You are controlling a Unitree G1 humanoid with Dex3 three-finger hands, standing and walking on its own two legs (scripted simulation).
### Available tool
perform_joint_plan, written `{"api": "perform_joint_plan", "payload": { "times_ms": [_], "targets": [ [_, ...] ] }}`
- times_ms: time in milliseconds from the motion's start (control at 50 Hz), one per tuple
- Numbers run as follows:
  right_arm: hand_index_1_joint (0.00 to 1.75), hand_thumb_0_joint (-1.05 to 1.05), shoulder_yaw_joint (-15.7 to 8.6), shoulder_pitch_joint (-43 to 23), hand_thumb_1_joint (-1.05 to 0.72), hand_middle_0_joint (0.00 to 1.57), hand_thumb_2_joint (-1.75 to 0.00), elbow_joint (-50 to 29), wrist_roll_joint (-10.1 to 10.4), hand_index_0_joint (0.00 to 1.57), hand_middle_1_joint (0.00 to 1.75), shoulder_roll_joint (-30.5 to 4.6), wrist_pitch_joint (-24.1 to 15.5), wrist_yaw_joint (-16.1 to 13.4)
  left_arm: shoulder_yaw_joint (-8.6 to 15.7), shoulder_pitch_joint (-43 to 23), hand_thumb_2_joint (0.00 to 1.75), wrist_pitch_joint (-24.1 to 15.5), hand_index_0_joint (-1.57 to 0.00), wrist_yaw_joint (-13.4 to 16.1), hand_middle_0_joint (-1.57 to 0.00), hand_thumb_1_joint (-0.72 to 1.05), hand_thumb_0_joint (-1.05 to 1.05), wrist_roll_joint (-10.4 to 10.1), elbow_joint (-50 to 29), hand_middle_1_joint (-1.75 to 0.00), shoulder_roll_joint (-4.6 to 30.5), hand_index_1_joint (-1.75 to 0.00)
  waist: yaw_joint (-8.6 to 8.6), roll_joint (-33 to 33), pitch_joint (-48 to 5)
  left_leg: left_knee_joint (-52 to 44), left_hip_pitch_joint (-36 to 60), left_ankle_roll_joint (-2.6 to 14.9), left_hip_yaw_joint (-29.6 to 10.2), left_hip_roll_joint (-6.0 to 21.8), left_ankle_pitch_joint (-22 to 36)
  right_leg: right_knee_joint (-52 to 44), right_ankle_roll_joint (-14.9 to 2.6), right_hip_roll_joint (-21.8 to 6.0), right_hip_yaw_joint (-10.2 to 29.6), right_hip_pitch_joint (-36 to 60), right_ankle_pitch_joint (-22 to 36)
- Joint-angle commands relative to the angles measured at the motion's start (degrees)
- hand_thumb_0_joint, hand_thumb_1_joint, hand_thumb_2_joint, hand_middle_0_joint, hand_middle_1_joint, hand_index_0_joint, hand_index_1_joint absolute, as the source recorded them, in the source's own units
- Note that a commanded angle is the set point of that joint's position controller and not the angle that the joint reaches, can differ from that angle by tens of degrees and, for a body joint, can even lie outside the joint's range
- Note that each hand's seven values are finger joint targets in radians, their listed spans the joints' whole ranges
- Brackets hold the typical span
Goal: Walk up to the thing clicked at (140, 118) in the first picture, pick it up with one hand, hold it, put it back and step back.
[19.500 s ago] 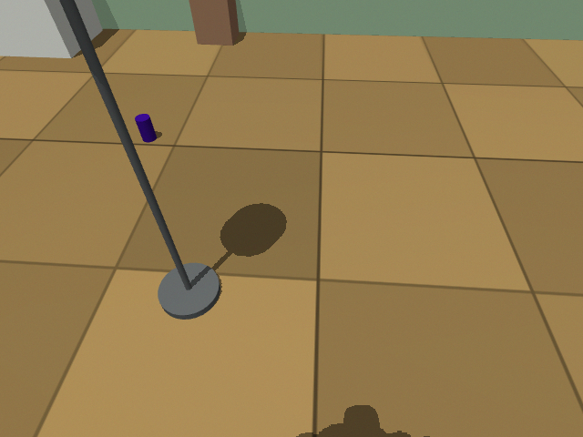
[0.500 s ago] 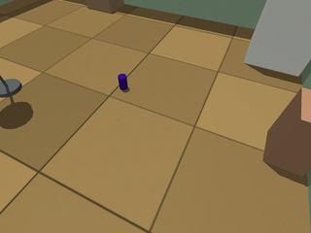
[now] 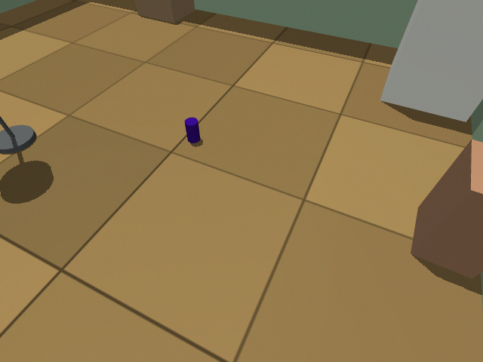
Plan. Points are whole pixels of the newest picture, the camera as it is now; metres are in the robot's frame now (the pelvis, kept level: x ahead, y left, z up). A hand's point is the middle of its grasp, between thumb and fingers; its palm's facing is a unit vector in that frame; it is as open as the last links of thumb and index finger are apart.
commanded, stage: stand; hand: left
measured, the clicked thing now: (192, 130) +1.53 +0.32 -0.71
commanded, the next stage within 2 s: walk up in 1.04 s
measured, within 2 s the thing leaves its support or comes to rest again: neither
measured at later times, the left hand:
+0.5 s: hand out of the picture +0.07 +0.26 -0.16, palm faces -0.01 -0.94 -0.34, open 7.3 cm
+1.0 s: hand out of the picture +0.06 +0.26 -0.16, palm faces -0.02 -0.94 -0.35, open 7.3 cm
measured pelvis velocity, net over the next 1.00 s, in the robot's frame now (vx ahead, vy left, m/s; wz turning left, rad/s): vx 0.00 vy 0.00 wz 0.00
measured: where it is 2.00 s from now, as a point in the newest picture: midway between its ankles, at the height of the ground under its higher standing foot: (227, 332)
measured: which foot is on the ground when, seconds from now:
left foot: down 0.00-1.00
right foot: down 0.00-1.00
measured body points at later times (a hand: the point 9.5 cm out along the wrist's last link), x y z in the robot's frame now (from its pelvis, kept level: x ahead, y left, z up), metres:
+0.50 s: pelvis +0.00 +0.00 +0.00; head +0.00 +0.00 +0.45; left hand +0.07 +0.31 -0.13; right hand +0.07 -0.30 -0.13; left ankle +0.02 +0.15 -0.75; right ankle -0.01 -0.13 -0.75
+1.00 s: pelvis +0.00 +0.00 +0.00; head +0.01 +0.00 +0.45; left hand +0.06 +0.31 -0.13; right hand +0.07 -0.30 -0.14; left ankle +0.02 +0.15 -0.75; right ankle -0.01 -0.13 -0.75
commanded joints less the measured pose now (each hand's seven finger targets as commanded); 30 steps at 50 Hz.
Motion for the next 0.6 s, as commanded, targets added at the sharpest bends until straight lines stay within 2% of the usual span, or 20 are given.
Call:
{"api": "perform_joint_plan", "payload": {
  "times_ms": [0,80,140,220,320,460,500,580],
  "targets": [
    [0.3,0.0,-2.14,-2.34,-0.9,0.2,-0.9,-2.98,0.26,0.2,0.3,-11.92,-1.19,-1.08,2.68,-2.55,0.9,-1.09,-0.2,1.06,-0.2,0.9,0.0,0.01,-3.38,-0.3,12.7,-0.3,-0.46,-0.34,-4.9,-1.95,0.89,2.72,-2.95,5.16,9.31,-3.74,-1.43,-6.23,4.98,0.62,5.05],
    [0.3,0.0,-2.27,-2.31,-0.9,0.2,-0.9,-3.11,0.38,0.2,0.3,-12.26,-1.13,-1.12,2.63,-1.95,0.9,-1.11,-0.2,1.04,-0.2,0.9,0.0,0.08,-3.33,-0.3,12.35,-0.3,-0.33,-0.26,-5.03,-1.76,0.61,2.9,-2.9,4.99,8.81,-4.05,-1.4,-6.2,4.75,1.05,5.43],
    [0.3,0.0,-2.09,-1.58,-0.9,0.2,-0.9,-3.07,0.41,0.2,0.3,-12.18,-1.33,-1.14,2.74,-1.86,0.9,-1.1,-0.2,1.09,-0.2,0.9,0.0,0.08,-3.25,-0.3,12.54,-0.3,-0.37,-0.16,-5.67,-1.88,0.71,2.83,-3.12,5.33,11.62,-3.03,-1.23,-6.15,4.42,2.36,7.5],
    [0.3,0.0,-2.13,-1.69,-0.9,0.2,-0.9,-3.23,0.33,0.2,0.3,-12.14,-1.16,-1.16,2.63,-1.81,0.9,-1.13,-0.2,1.1,-0.2,0.9,0.0,0.09,-3.44,-0.3,12.44,-0.3,-0.37,-0.67,-5.57,-1.52,1.15,2.83,-2.9,5.19,11.03,-3.6,-1.33,-6.23,4.56,1.45,7.47],
    [0.3,0.0,-2.16,-1.2,-0.9,0.2,-0.9,-3.01,0.32,0.2,0.3,-12.04,-0.93,-1.04,2.64,-2.31,0.9,-0.98,-0.2,1.1,-0.2,0.9,0.0,0.13,-3.32,-0.3,12.48,-0.3,-0.55,-0.53,-3.28,-2.55,-0.71,2.77,-3.22,4.8,5.58,-4.64,-1.42,-6.07,4.6,0.35,1.56],
    [0.3,0.0,-2.2,-0.96,-0.9,0.2,-0.9,-3.19,0.24,0.2,0.3,-12.4,-1.17,-1.02,2.73,-1.34,0.9,-1.01,-0.2,0.95,-0.2,0.9,0.0,0.12,-3.57,-0.3,12.45,-0.3,-0.25,0.42,-4.21,-2.4,-0.02,2.94,-3.17,4.93,6.02,-4.29,-1.54,-6.16,4.92,0.5,2.96],
    [0.3,0.0,-2.11,-0.49,-0.9,0.2,-0.9,-3.27,0.24,0.2,0.3,-12.07,-1.22,-1.03,2.77,-1.91,0.9,-1.07,-0.2,0.99,-0.2,0.9,0.0,0.21,-3.73,-0.3,12.56,-0.3,-0.48,-0.46,-4.33,-2.36,-0.34,2.89,-3.25,5.12,8.54,-3.66,-1.41,-6.17,4.64,1.19,4.66],
    [0.3,0.0,-2.14,-0.57,-0.9,0.2,-0.9,-3.28,0.21,0.2,0.3,-12.32,-1.31,-1.13,2.74,-1.52,0.9,-0.97,-0.2,0.93,-0.2,0.9,0.0,0.16,-3.73,-0.3,12.61,-0.3,-0.36,0.18,-4.52,-2.33,0.55,2.85,-3.22,5.29,8.31,-3.56,-1.54,-6.09,4.81,0.52,4.17]
  ]
}}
